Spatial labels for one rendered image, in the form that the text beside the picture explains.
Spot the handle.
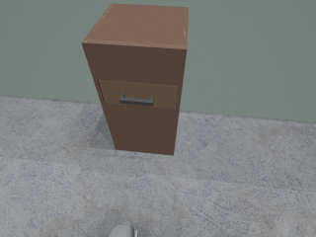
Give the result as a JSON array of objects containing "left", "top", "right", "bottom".
[{"left": 119, "top": 93, "right": 154, "bottom": 107}]

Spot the cabinet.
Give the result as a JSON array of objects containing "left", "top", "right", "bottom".
[{"left": 81, "top": 3, "right": 189, "bottom": 156}]

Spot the left robot thigh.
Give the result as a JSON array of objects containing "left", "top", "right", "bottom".
[{"left": 108, "top": 224, "right": 138, "bottom": 237}]

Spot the drawer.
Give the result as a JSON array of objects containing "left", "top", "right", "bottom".
[{"left": 98, "top": 80, "right": 178, "bottom": 109}]

